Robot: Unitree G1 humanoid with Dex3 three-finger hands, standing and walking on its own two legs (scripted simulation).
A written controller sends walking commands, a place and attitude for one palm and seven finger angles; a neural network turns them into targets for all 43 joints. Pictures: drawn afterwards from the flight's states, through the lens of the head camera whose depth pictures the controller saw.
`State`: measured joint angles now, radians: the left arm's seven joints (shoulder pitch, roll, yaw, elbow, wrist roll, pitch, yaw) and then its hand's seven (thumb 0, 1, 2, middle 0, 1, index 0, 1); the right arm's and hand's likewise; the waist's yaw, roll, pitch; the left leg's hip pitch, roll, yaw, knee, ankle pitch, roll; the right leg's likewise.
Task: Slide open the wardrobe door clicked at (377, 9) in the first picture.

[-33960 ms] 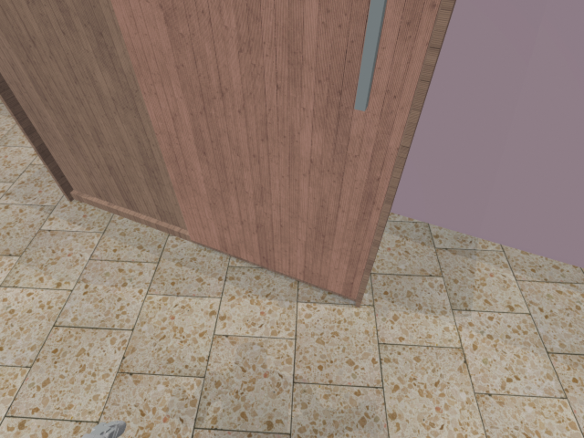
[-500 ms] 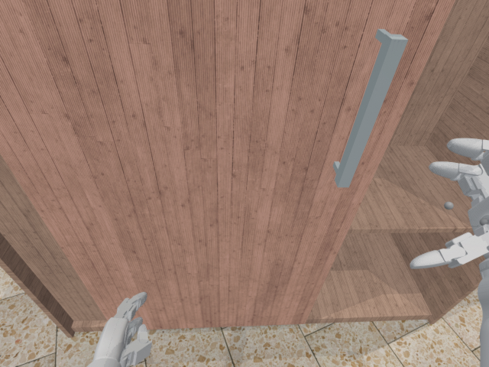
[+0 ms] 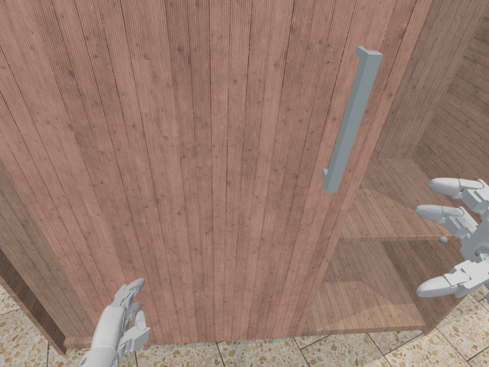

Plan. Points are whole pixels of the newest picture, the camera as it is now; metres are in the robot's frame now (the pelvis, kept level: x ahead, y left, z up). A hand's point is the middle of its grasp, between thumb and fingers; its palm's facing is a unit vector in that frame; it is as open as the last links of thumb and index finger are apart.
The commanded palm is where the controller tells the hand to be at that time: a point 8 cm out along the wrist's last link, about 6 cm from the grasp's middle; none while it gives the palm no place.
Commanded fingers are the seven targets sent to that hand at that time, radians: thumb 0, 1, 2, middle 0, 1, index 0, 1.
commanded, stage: draw the hand back to the body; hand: right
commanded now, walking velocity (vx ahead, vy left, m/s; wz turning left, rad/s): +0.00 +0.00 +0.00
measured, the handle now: (344, 126) +0.46 -0.19 +0.23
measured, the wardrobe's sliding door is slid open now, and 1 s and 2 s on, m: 0.55 0.55 0.55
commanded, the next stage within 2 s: step back with the hand held close in 1.04 s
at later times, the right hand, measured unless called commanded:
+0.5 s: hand (450, 252) +0.22 -0.27 +0.18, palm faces +0.43 +0.84 -0.33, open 10.4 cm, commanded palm +0.17 -0.31 +0.18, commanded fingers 0.00 -0.65 -0.78 0.21 0.45 0.21 0.45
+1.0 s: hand (454, 259) +0.21 -0.28 +0.17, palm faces +0.45 +0.82 -0.34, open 7.5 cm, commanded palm +0.16 -0.31 +0.18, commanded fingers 0.00 -0.90 -0.90 0.20 0.30 0.20 0.30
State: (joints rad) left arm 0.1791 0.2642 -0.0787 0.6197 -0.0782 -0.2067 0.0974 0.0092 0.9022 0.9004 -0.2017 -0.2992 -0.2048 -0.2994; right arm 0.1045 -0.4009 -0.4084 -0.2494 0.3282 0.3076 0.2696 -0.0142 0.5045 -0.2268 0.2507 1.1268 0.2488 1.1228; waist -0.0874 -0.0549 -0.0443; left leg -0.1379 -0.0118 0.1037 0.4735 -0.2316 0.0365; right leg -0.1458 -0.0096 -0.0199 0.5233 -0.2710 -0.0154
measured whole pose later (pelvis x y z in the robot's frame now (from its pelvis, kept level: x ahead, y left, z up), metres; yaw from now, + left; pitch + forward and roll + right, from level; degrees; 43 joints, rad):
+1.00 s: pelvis +0.02 -0.02 +0.01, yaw +1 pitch -6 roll +1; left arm 0.19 0.21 -0.04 0.65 0.01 -0.11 0.06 0.01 0.90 0.90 -0.20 -0.30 -0.21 -0.30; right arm 0.44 -0.33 -0.33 -0.40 0.08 -0.07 -0.10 0.01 -0.88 -0.90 0.21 0.31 0.21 0.31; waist -0.09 -0.04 0.01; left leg -0.07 0.00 0.07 0.38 -0.21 0.01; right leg -0.07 0.01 -0.05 0.41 -0.25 -0.04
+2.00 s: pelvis -0.06 -0.04 -0.01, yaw -1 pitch +0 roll +2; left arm 0.27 0.21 0.00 0.57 0.01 -0.12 0.07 0.01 0.90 0.90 -0.20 -0.30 -0.21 -0.30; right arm 0.47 -0.41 -0.45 -0.49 -0.01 -0.28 -0.13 0.01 -0.89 -0.90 0.21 0.31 0.21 0.30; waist 0.01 0.01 0.01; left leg -0.37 -0.04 -0.02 0.64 -0.23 -0.02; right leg -0.43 0.03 -0.02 0.64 -0.22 -0.08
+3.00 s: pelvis -0.17 -0.08 +0.00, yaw +6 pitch +4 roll +0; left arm 0.34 0.23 0.03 0.71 0.00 -0.10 0.06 0.01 0.90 0.90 -0.20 -0.30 -0.21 -0.30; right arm 0.57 -0.43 -0.45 -0.51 0.04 -0.22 -0.12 0.01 -0.88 -0.90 0.21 0.31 0.21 0.30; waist -0.03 0.09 -0.11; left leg -0.21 0.00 0.03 0.46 -0.33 0.01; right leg -0.56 0.01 -0.04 1.01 -0.30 0.01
